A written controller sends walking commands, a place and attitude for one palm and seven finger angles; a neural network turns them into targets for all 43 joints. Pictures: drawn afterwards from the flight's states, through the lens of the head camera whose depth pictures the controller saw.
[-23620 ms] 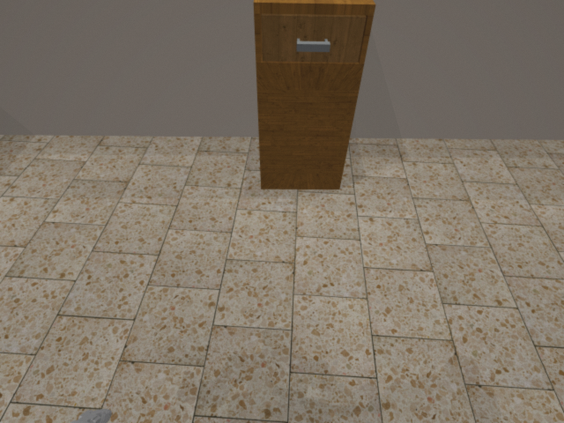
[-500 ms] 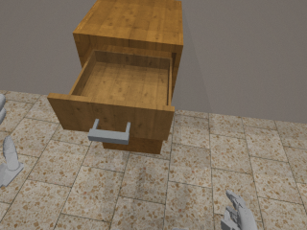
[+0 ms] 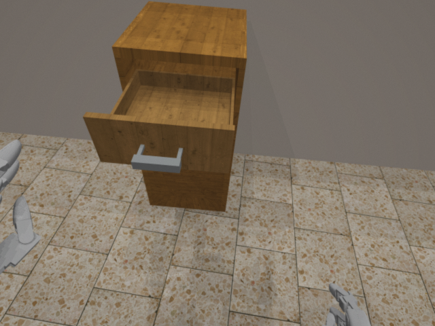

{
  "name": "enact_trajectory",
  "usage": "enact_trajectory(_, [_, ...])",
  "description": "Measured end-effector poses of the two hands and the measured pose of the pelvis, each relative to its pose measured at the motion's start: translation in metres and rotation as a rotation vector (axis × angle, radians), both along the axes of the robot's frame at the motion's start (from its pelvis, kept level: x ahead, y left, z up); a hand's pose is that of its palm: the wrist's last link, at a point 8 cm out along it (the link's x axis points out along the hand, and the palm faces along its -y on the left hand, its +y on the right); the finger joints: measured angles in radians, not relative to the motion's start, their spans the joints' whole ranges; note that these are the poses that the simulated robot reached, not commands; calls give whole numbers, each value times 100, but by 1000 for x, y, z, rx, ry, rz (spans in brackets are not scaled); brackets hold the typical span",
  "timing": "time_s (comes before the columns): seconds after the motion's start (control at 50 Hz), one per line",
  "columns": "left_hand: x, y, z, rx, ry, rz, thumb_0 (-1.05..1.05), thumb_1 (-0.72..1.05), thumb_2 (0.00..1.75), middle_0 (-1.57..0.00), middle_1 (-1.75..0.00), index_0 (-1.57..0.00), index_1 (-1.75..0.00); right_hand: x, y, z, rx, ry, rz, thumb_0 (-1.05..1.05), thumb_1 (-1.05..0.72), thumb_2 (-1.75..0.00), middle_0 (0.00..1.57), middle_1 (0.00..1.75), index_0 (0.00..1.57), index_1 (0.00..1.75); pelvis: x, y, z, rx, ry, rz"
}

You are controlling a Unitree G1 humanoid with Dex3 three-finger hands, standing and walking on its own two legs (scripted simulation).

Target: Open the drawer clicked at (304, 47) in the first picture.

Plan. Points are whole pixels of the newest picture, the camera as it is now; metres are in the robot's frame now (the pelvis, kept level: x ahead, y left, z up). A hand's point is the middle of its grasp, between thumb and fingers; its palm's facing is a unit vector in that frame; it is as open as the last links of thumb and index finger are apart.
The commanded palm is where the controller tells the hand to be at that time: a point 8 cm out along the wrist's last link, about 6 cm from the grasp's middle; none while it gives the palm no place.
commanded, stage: stop stepping back and stand still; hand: left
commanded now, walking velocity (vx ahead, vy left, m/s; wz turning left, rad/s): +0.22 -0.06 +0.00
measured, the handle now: (159, 156) +0.50 +0.17 -0.01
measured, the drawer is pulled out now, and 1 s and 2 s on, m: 0.30 0.30 0.30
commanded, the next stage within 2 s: let the arm hang, fingers relaxed in 0.50 s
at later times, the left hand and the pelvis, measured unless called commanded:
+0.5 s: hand (44, 260) +0.16 +0.22 +0.17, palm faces +0.36 -0.83 -0.43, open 7.5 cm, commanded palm +0.10 +0.27 +0.18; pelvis -0.02 -0.02 +0.00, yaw +1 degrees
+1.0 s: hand out of the picture -0.05 +0.18 -0.17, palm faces +0.04 -0.98 -0.18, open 7.1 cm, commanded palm none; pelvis -0.03 +0.00 +0.01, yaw +2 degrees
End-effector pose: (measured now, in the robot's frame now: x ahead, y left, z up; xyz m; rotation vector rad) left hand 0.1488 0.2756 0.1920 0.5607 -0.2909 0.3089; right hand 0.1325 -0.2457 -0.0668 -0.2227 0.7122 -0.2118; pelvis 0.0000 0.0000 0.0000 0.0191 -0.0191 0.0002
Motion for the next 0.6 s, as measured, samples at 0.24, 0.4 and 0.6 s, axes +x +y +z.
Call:
enact_trajectory(0.24, [-21,-13,-8,-74,-28,-13,2,89,90,-21,-30,-21,-30,-30,3,-12,15,37,3,2,-90,-90,21,30,20,30,-27,-5,-4,-12,-7,-2])
enact_trajectory(0.4, [-23,-18,-4,10,8,-3,2,89,90,-21,-31,-21,-30,-33,0,-20,52,50,23,1,-90,-90,21,30,20,30,-27,-17,-5,-20,0,10])
enact_trajectory(0.6, [-22,-13,-12,-69,54,6,2,88,90,-21,-31,-21,-30,-16,-7,-3,-4,62,19,2,-90,-90,20,30,20,30,-21,-11,4,-17,8,11])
